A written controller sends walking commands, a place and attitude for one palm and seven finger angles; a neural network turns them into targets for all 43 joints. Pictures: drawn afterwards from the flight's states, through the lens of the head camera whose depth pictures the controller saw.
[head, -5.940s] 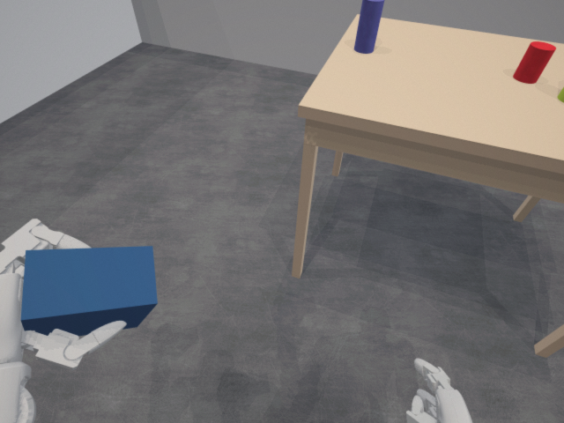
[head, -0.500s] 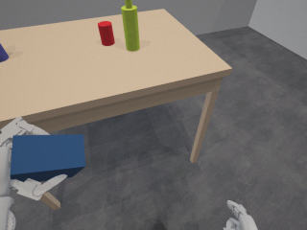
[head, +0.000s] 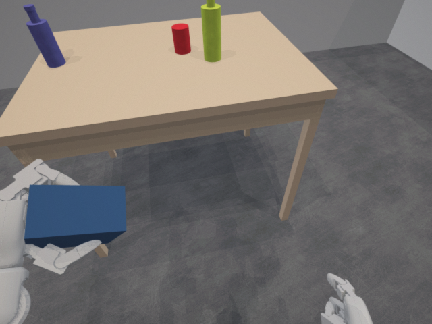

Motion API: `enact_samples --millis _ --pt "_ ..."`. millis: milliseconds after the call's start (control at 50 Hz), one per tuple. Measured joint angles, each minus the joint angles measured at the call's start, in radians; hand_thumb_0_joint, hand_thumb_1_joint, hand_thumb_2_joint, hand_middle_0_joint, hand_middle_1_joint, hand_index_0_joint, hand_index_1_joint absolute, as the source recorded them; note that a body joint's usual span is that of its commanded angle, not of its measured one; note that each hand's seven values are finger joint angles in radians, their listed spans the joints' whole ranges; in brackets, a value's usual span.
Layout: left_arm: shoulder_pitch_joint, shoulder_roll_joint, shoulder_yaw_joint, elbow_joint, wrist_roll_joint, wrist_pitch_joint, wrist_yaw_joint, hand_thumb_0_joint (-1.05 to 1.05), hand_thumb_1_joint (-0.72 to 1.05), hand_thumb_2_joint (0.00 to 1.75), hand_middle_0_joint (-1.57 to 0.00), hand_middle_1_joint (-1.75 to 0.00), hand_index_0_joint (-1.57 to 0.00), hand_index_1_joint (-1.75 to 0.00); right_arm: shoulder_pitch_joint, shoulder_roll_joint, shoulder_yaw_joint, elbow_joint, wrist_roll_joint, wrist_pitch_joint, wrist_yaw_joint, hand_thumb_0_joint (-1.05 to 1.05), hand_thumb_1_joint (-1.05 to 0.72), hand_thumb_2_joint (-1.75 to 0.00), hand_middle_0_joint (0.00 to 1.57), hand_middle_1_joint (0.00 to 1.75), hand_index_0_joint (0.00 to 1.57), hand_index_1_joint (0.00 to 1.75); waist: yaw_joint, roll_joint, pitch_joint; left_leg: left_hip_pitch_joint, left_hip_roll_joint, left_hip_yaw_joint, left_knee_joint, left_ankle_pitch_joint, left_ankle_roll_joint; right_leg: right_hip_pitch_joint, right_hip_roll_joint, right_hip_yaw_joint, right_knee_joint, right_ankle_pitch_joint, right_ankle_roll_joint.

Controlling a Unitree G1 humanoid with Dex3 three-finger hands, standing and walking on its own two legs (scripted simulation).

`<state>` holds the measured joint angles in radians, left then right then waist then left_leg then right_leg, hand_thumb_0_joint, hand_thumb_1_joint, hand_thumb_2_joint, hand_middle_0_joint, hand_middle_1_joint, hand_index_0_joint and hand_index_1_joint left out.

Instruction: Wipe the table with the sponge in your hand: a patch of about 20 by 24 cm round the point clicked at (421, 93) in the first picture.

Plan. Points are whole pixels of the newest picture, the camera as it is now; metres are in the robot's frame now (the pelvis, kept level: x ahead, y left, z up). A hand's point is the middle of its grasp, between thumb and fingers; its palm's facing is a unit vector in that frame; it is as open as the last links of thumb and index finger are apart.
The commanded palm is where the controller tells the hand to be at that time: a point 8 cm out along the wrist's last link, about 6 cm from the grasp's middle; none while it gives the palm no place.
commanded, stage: come to a stop and stand still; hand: left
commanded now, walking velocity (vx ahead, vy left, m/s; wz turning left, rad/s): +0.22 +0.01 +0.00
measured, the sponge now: (88, 218) +0.23 +0.20 +0.16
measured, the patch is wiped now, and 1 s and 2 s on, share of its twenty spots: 0.00 0.00 0.00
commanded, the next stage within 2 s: look again from close up in 1.72 s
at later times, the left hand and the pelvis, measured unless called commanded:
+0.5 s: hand (107, 231) +0.21 +0.16 +0.16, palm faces +0.29 -0.82 -0.49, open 10.3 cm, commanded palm +0.14 +0.23 +0.17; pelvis -0.03 -0.05 -0.01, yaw -2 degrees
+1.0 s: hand (73, 219) +0.22 +0.22 +0.16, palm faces +0.32 -0.86 -0.40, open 10.3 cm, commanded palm +0.17 +0.26 +0.17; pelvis -0.01 -0.01 -0.01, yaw -4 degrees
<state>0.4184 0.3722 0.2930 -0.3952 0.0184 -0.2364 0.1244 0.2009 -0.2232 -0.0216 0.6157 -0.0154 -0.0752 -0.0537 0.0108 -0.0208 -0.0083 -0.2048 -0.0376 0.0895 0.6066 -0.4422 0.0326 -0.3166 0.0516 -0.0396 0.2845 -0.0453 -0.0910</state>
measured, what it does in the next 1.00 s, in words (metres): steps on the spot: left foot, then right foot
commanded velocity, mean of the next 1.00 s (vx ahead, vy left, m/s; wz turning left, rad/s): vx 0.04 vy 0.03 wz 0.00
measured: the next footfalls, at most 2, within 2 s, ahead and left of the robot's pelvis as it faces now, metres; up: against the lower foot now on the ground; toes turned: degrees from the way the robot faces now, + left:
left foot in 0.06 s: -0.02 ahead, +0.12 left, -0.01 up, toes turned +5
right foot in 0.32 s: +0.01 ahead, -0.13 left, -0.01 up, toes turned -9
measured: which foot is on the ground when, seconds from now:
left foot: up 0.00-0.04, down 0.06-0.32, up 0.34-0.76, down 0.78-1.00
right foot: down 0.00-0.06, up 0.08-0.30, down 0.32-1.00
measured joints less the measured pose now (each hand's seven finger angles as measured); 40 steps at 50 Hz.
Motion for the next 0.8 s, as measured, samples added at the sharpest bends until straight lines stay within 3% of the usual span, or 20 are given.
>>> enact_samples --millis 60,120,160,200,300,340,380,420,480,520,580,660,780,800 --pt "0.031 0.024 0.037 -0.054 -0.004 -0.014 0.013 -0.01 -0.51 1.0 -0.7 -1.36 -0.72 -1.35 -0.008 -0.006 0.001 -0.04 0.0 0.011 0.004 0.01 -0.9 -0.9 0.2 0.3 0.2 0.3 -0.022 0.003 -0.019 0.1 0.006 0.006 -0.224 0.0 0.021 -0.07 0.027 -0.001 0.05 -0.05 0.021" --pt "0.053 0.013 0.051 -0.043 -0.007 -0.008 0.018 -0.01 -0.51 1.0 -0.7 -1.36 -0.72 -1.35 -0.003 0.0 -0.002 -0.054 -0.001 0.013 -0.001 0.01 -0.9 -0.9 0.2 0.3 0.2 0.3 -0.039 0.008 0.005 0.094 0.027 0.015 -0.223 0.194 0.006 -0.171 0.024 -0.011 0.386 -0.248 0.077" --pt "0.094 0.001 0.055 -0.016 -0.009 0.007 0.016 -0.01 -0.51 1.0 -0.7 -1.36 -0.72 -1.35 0.019 0.007 -0.004 -0.041 0.008 0.01 -0.001 0.01 -0.9 -0.9 0.2 0.3 0.2 0.3 -0.04 0.022 -0.005 0.096 0.04 0.021 -0.195 0.184 -0.014 -0.202 0.009 -0.018 0.567 -0.277 0.09" --pt "0.137 -0.017 0.053 0.014 -0.011 0.033 0.013 -0.01 -0.51 1.0 -0.7 -1.36 -0.72 -1.35 0.051 0.011 -0.006 -0.022 0.015 0.008 -0.002 0.01 -0.9 -0.9 0.2 0.3 0.2 0.3 -0.033 0.041 -0.03 0.097 0.052 0.027 -0.18 0.155 -0.023 -0.192 -0.02 -0.027 0.63 -0.287 0.1" --pt "0.103 -0.036 0.038 0.053 -0.007 0.064 0.01 -0.01 -0.51 1.0 -0.7 -1.36 -0.72 -1.35 0.106 0.018 0.003 0.04 0.02 -0.006 -0.019 0.01 -0.9 -0.9 0.2 0.3 0.2 0.3 0.01 0.085 -0.025 0.06 0.095 0.014 -0.066 0.088 -0.044 0.004 -0.084 -0.06 0.404 -0.351 0.115" --pt "0.021 -0.039 0.032 0.048 0.0 0.056 0.017 -0.01 -0.51 1.0 -0.7 -1.36 -0.72 -1.35 0.094 0.021 0.009 0.065 0.022 -0.012 -0.017 0.01 -0.9 -0.9 0.2 0.3 0.2 0.3 0.025 0.099 0.008 -0.007 0.119 -0.01 0.069 0.018 -0.035 0.033 -0.072 -0.079 0.346 -0.286 0.08" --pt "-0.067 -0.054 0.014 0.048 0.0 0.043 0.018 -0.01 -0.51 1.0 -0.7 -1.36 -0.72 -1.35 0.055 0.02 0.008 0.1 0.023 -0.007 -0.009 0.01 -0.9 -0.9 0.2 0.3 0.2 0.3 0.021 0.098 0.056 -0.108 0.101 -0.058 0.284 -0.027 -0.032 0.022 -0.069 -0.104 0.374 -0.271 0.035" --pt "-0.099 -0.066 0.007 0.037 -0.005 0.022 0.012 -0.01 -0.51 1.0 -0.7 -1.36 -0.72 -1.35 0.016 0.016 0.007 0.109 0.02 0.004 0.007 0.02 -0.9 -0.9 0.2 0.3 0.2 0.3 0.016 0.08 0.093 -0.188 0.078 -0.069 0.445 0.017 -0.042 0.029 -0.07 -0.098 0.349 -0.257 0.017" --pt "-0.019 -0.048 0.025 -0.017 -0.015 -0.012 0.002 -0.01 -0.51 1.0 -0.7 -1.36 -0.72 -1.35 -0.027 0.013 0.006 0.069 0.02 0.022 0.021 0.02 -0.9 -0.9 0.2 0.3 0.2 0.3 -0.023 0.058 0.113 -0.262 0.073 -0.064 0.508 0.099 -0.058 0.036 -0.064 -0.07 0.267 -0.207 0.017" --pt "0.056 -0.015 0.04 -0.048 -0.02 -0.031 -0.004 -0.01 -0.51 1.0 -0.7 -1.36 -0.72 -1.35 -0.036 0.012 0.001 0.035 0.021 0.028 0.022 0.02 -0.9 -0.9 0.2 0.3 0.2 0.3 -0.053 0.045 0.112 -0.275 0.078 -0.059 0.46 0.127 -0.066 0.043 -0.064 -0.061 0.221 -0.183 0.017" --pt "0.14 0.037 0.066 -0.081 -0.026 -0.04 -0.003 -0.01 -0.51 1.0 -0.7 -1.36 -0.72 -1.35 -0.033 0.002 -0.011 0.002 0.02 0.025 0.017 0.01 -0.9 -0.9 0.2 0.3 0.2 0.3 -0.065 0.03 0.106 -0.253 0.083 -0.05 0.335 0.128 -0.07 0.051 -0.068 -0.048 0.181 -0.167 0.02" --pt "0.177 0.067 0.098 -0.112 -0.033 -0.033 0.013 -0.01 -0.51 1.0 -0.7 -1.36 -0.72 -1.35 -0.022 -0.024 -0.026 -0.013 0.021 0.019 0.008 0.01 -0.91 -0.9 0.2 0.3 0.2 0.3 -0.046 0.019 0.103 -0.192 0.082 -0.033 0.166 0.108 -0.065 0.057 -0.076 -0.039 0.173 -0.171 0.031" --pt "0.137 0.016 0.083 -0.128 -0.035 -0.002 0.033 -0.01 -0.51 1.0 -0.7 -1.36 -0.72 -1.35 -0.019 -0.045 -0.028 -0.024 0.019 0.023 -0.007 0.01 -0.91 -0.9 0.2 0.3 0.2 0.3 -0.02 0.034 0.089 -0.044 0.081 -0.019 -0.107 0.224 -0.049 0.051 -0.071 -0.05 0.238 -0.219 0.066" --pt "0.119 0.011 0.076 -0.124 -0.034 0.005 0.033 -0.01 -0.51 1.0 -0.7 -1.36 -0.72 -1.35 -0.025 -0.033 -0.029 -0.019 0.02 0.024 -0.012 0.01 -0.91 -0.9 0.2 0.3 0.2 0.3 -0.015 0.025 0.089 -0.032 0.078 -0.015 -0.115 0.188 -0.044 0.048 -0.076 -0.049 0.258 -0.231 0.073"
